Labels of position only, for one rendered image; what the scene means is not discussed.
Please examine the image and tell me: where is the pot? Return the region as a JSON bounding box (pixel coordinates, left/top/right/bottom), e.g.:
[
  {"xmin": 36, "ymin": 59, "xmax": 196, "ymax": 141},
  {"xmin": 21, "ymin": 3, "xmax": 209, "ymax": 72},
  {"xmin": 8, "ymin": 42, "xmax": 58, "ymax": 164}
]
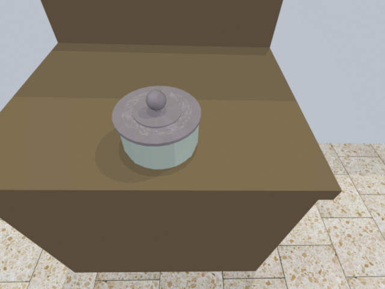
[{"xmin": 120, "ymin": 125, "xmax": 199, "ymax": 170}]

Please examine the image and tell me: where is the lid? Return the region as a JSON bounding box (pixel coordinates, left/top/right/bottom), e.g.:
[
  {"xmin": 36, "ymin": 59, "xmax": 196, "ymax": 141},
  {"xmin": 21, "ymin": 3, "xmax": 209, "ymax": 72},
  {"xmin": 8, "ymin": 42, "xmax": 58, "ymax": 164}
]
[{"xmin": 112, "ymin": 86, "xmax": 201, "ymax": 146}]

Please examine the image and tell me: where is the knob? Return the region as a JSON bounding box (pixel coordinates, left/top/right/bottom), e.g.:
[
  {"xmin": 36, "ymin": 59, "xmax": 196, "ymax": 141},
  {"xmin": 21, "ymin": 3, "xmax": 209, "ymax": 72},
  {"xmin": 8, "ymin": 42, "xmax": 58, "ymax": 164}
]
[{"xmin": 146, "ymin": 90, "xmax": 167, "ymax": 110}]

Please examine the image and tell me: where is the table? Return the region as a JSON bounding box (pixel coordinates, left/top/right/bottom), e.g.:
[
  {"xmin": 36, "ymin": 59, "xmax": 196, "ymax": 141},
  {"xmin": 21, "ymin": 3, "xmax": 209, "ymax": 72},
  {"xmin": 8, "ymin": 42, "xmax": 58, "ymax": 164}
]
[{"xmin": 0, "ymin": 0, "xmax": 342, "ymax": 273}]

